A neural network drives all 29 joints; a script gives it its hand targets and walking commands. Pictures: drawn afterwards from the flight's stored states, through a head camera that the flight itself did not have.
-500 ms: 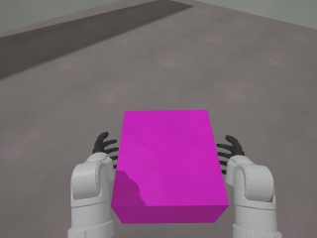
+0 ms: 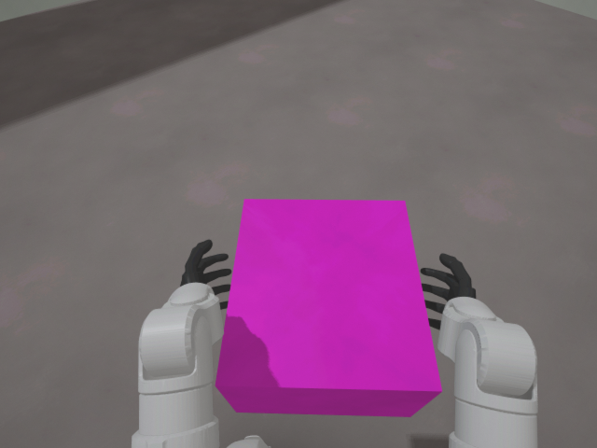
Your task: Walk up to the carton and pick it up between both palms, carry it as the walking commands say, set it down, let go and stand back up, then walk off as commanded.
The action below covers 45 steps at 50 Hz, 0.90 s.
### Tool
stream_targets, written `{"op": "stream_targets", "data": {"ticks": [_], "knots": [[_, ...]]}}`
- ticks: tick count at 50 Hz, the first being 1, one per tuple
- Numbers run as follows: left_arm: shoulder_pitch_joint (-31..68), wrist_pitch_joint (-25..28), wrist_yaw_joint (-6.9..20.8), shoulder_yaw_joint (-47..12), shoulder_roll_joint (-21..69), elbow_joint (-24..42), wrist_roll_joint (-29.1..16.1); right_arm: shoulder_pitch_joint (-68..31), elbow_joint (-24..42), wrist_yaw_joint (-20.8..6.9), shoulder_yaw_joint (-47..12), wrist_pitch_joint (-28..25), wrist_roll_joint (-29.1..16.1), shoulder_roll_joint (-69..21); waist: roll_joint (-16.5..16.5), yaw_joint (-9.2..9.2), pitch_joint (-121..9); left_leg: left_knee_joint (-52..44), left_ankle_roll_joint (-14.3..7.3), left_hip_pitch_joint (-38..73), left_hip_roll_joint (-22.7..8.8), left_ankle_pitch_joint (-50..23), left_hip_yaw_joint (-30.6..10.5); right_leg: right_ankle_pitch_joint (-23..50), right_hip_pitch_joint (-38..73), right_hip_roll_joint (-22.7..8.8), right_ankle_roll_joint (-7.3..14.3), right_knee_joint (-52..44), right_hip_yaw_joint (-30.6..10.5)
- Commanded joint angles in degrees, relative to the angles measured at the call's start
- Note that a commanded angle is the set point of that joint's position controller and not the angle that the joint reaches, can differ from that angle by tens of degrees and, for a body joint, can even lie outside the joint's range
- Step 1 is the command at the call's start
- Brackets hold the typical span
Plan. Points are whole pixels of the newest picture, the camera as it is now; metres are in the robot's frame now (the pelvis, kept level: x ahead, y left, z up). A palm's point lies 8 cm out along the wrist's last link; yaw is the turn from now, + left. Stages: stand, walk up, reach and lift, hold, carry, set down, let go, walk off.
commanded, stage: carry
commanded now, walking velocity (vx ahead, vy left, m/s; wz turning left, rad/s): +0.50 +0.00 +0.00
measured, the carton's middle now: (323, 303) +0.32 +0.01 -0.01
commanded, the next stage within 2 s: none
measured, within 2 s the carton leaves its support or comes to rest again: neither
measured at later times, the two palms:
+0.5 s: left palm (273, 126) +0.62 +0.11 +0.07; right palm (453, 145) +0.59 -0.21 +0.06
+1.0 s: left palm (251, 72) +0.80 +0.17 +0.07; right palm (399, 73) +0.83 -0.14 +0.06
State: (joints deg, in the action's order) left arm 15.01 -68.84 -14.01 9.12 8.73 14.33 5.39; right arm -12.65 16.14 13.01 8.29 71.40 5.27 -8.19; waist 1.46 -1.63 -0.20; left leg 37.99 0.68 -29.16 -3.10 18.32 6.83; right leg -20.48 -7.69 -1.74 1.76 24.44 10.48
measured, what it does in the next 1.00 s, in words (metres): walks ahead: left foot, then right foot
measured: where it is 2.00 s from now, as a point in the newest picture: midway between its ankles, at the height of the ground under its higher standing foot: (272, 212)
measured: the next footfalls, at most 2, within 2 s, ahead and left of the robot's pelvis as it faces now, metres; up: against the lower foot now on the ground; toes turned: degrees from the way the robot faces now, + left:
left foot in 0.06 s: +0.21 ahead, +0.12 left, +0.00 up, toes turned +8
right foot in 0.38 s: +0.38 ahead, -0.11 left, +0.00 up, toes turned -12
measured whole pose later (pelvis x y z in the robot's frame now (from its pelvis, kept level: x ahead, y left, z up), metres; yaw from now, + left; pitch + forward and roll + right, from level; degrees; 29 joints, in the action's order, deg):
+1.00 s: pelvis +0.53 -0.02 -0.02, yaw +9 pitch +4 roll +4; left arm 15.4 -68.9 -12.1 7.6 8.9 16.4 7.9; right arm -11.7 19.1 12.3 8.0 71.0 5.8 -8.0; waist 3.0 0.0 -2.9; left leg 34.5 -4.3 -24.4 1.9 17.1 11.7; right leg -31.1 5.2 -6.0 -1.8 23.1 16.5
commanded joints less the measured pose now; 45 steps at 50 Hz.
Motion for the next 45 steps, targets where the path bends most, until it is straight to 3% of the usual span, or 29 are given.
{"op": "stream_targets", "data": {"ticks": [1, 2, 3, 4, 5, 6, 8, 10, 12, 15, 17, 18, 19, 20, 22, 23, 24, 26, 27, 28, 30, 34, 35, 38, 39, 40, 41, 44, 45], "knots": [[36.89, 0.26, 25.35, -44.23, 57.38, 8.62, -28.50, -38.22, 9.98, -22.53, -41.31, -3.88, -25.02, -57.42, 5.37, 1.68, -25.83, -11.64, -1.19, 21.09, 3.43, -15.03, 8.23, 30.69, 5.85, -8.20, 0.71, 3.09, -0.63], [33.30, -0.32, 25.50, -42.62, 56.38, 5.63, -27.23, -35.05, 8.03, -22.55, -40.50, -3.75, -23.74, -55.71, 1.49, 2.46, -27.35, -10.17, -2.61, 32.34, 2.30, -13.57, 6.62, 31.49, -2.38, -6.89, -0.60, 9.68, 0.78], [31.69, -1.02, 25.77, -42.15, 56.49, 2.28, -27.09, -32.68, 5.19, -22.51, -38.62, -3.45, -23.09, -54.24, -6.90, 3.99, -28.83, -12.73, -5.10, 42.48, -5.63, -6.56, -3.65, 24.89, -14.27, -4.15, -2.33, 21.16, 2.60], [31.67, -1.94, 26.07, -41.78, 56.24, -0.52, -26.70, -33.20, 4.49, -22.49, -38.80, -3.44, -22.19, -52.72, -18.73, 3.97, -29.57, -17.52, -9.80, 50.54, -17.01, -6.22, -21.91, -1.75, -27.46, 0.86, -3.37, 33.03, 0.36], [31.72, -2.54, 26.43, -41.38, 54.95, -4.06, -26.73, -34.06, 2.16, -22.13, -38.24, -3.18, -21.44, -52.66, -21.41, 3.51, -27.56, -21.05, -13.19, 51.31, -22.74, -13.92, -33.42, -13.77, -33.06, 2.27, -2.70, 41.01, -5.29], [30.64, -2.52, 26.56, -41.79, 54.49, -3.49, -26.76, -29.58, -0.16, -22.14, -37.58, -2.83, -21.09, -54.71, -15.21, 3.08, -29.61, -19.79, -14.37, 50.66, -22.78, -21.26, -31.83, -12.43, -32.42, -1.36, -2.22, 43.89, -9.61], [31.26, -2.19, 27.38, -42.10, 58.21, -6.12, -28.10, -34.85, 1.84, -22.35, -37.97, -3.74, -22.46, -55.39, -8.02, 3.57, -26.22, -19.08, -12.85, 49.83, -19.80, -33.36, -24.04, -10.38, -36.35, -2.59, -3.23, 38.25, -8.67], [28.02, -1.31, 27.06, -40.38, 59.58, -6.29, -26.12, -37.72, 3.50, -22.88, -40.09, -3.64, -24.31, -57.56, -2.81, 3.34, -23.66, -20.64, -11.60, 44.69, -19.13, -31.80, -17.05, -8.88, -31.90, -3.13, -3.03, 28.46, -7.01], [31.48, 0.11, 26.57, -40.43, 59.48, -2.01, -26.34, -40.18, 6.57, -23.11, -41.60, -4.51, -24.86, -56.87, -4.53, 2.78, -25.50, -20.99, -9.40, 39.80, -16.95, -23.42, -10.88, -6.43, -23.25, -1.69, -2.91, 16.54, -4.83], [33.75, 1.18, 25.44, -40.08, 58.81, 2.67, -26.45, -46.22, 11.98, -23.08, -43.56, -4.52, -27.53, -57.05, -7.35, 2.16, -24.01, -19.63, -5.42, 30.79, -13.47, -23.29, -3.09, 7.43, -10.20, 1.51, -2.64, 1.14, 1.10], [31.37, 1.40, 24.25, -39.55, 57.82, 2.92, -24.85, -42.78, 10.72, -23.26, -43.15, -3.90, -27.74, -55.87, -8.34, 1.84, -26.56, -11.09, -2.21, 25.29, -8.27, -28.53, 4.16, 19.95, 1.54, -0.76, -0.86, -5.19, 0.26], [31.28, 1.15, 24.10, -39.74, 58.67, 1.16, -25.28, -45.67, 12.83, -22.97, -43.93, -3.60, -28.50, -56.26, -2.09, 1.09, -28.02, -6.80, -0.55, 15.81, -6.00, -25.41, 4.34, 26.71, 12.43, -3.49, 1.30, -0.74, -3.55], [29.71, 1.00, 23.78, -39.29, 56.64, 2.25, -23.85, -40.65, 9.46, -23.19, -42.60, -2.63, -27.45, -54.88, 2.27, 0.59, -30.93, 0.62, 0.67, 6.28, -2.43, -11.86, 5.20, 35.91, 21.91, -11.14, 3.46, -1.07, -12.35], [29.26, 1.16, 23.66, -39.22, 56.11, 1.02, -23.31, -40.48, 9.09, -23.30, -41.92, -2.31, -27.38, -54.74, 11.04, 0.32, -32.28, 10.58, 1.85, -2.21, 1.15, 11.64, 3.65, 49.83, 28.75, -19.11, 7.13, -2.57, -21.97], [27.31, 0.77, 22.97, -39.36, 57.17, -1.35, -21.52, -38.15, 5.36, -23.99, -42.47, -1.28, -26.82, -55.38, 5.99, 0.34, -30.81, 10.15, 1.45, -0.76, -1.77, 16.60, -2.88, 59.28, 24.05, -22.01, 9.63, -0.34, -21.51], [27.84, 0.50, 23.12, -39.50, 57.34, 0.37, -22.05, -35.34, 4.08, -24.46, -41.82, -0.90, -26.38, -54.82, 4.51, 0.20, -28.84, 5.25, 2.11, -1.59, -1.78, 15.62, -2.23, 62.73, 24.69, -19.38, 8.53, 1.28, -18.08], [25.07, 0.13, 23.15, -39.35, 57.40, -3.45, -21.49, -36.18, 4.89, -24.29, -41.65, -1.03, -26.26, -54.38, 5.72, 0.34, -29.83, -0.57, 2.44, -2.73, -2.25, 11.42, -2.07, 66.16, 28.00, -19.12, 8.99, 2.44, -17.23], [26.22, 0.22, 23.55, -41.79, 58.46, 2.75, -23.34, -33.93, 5.62, -24.01, -41.30, -1.35, -25.87, -56.10, 4.78, 0.98, -31.49, -9.42, 2.40, 4.23, -1.22, 0.36, -1.10, 74.15, 24.81, -15.30, 5.67, 5.24, -11.34], [30.38, 0.29, 23.63, -43.11, 60.58, 4.99, -24.81, -34.90, 6.65, -24.02, -41.21, -1.87, -26.05, -56.17, 5.19, 1.46, -32.22, -14.35, 2.04, 11.09, -1.49, -5.95, -1.00, 69.66, 20.22, -13.47, 4.11, 4.59, -8.96], [27.94, 0.20, 23.94, -42.12, 58.11, 3.15, -23.77, -37.98, 8.94, -23.81, -41.97, -2.44, -25.95, -56.17, 1.49, 1.64, -32.48, -12.22, 1.40, 15.38, -1.80, -11.36, -0.45, 67.28, 17.21, -13.09, 2.73, 4.02, -8.87], [28.40, 0.25, 23.99, -42.03, 59.08, 3.88, -24.57, -37.91, 10.76, -23.30, -40.86, -3.04, -25.45, -55.39, 1.80, 1.89, -35.52, -8.21, 0.61, 22.24, -4.87, -31.66, -1.13, 60.57, 13.41, -9.99, -0.03, 5.57, -5.24], [31.17, 0.02, 23.59, -44.89, 58.42, 8.71, -26.73, -36.44, 9.85, -22.61, -39.77, -3.30, -24.50, -55.82, -12.92, 2.47, -33.39, -6.90, -1.88, 34.47, -6.88, -64.63, -2.31, 35.87, 0.74, -3.47, -2.91, 3.66, -1.26], [31.72, 0.29, 23.22, -44.94, 59.05, 9.33, -27.36, -34.72, 9.95, -22.84, -39.15, -3.07, -24.57, -56.26, -12.59, 2.42, -32.93, -4.79, -1.43, 38.47, -6.30, -72.31, -0.77, 37.33, -2.69, -2.91, -3.29, 5.95, 0.38], [27.20, 0.20, 23.29, -42.42, 57.20, 5.97, -24.16, -36.68, 11.35, -22.47, -41.49, -3.14, -24.40, -55.75, -5.51, 1.18, -35.17, -2.13, -4.57, 27.64, -3.05, -47.39, -0.12, 33.20, 13.07, -3.33, -0.93, 1.35, -0.33], [25.77, 0.04, 23.55, -42.08, 59.73, 5.97, -24.36, -37.39, 13.17, -22.63, -42.12, -3.07, -24.76, -54.78, 1.08, -0.14, -35.07, -1.52, -4.40, 13.74, -2.25, -32.89, 1.29, 32.54, 27.02, -5.53, 0.92, 0.18, -2.46], [23.66, 0.38, 23.46, -40.74, 59.25, 4.39, -23.84, -37.55, 12.97, -22.57, -42.68, -2.81, -25.86, -54.81, 11.70, -0.76, -33.99, 1.64, -3.56, -2.95, 2.05, -3.17, 4.09, 46.97, 40.37, -12.80, 3.82, -0.44, -9.79], [24.09, 0.54, 23.79, -39.50, 58.57, 5.49, -22.92, -37.37, 14.07, -22.88, -43.65, -2.87, -25.67, -54.29, 17.35, -1.02, -29.20, 4.86, -3.44, -18.05, 2.87, 12.76, 2.53, 55.17, 48.70, -18.90, 5.75, 0.00, -15.09], [23.16, 0.05, 23.89, -39.85, 57.18, 4.29, -21.65, -32.47, 7.00, -23.21, -41.96, -2.47, -25.64, -54.72, 7.49, -2.76, -20.60, 7.63, -3.24, -30.28, 4.31, 13.74, 3.02, 60.17, 52.76, -19.15, 2.68, 1.61, -12.50], [23.26, 0.11, 23.96, -39.72, 56.09, 3.18, -21.72, -34.03, 7.04, -23.16, -41.87, -2.57, -25.53, -53.45, 7.66, -2.51, -21.03, 2.85, -3.94, -25.51, 1.75, 8.41, 1.06, 52.79, 50.07, -20.46, 3.29, 1.06, -11.26]]}}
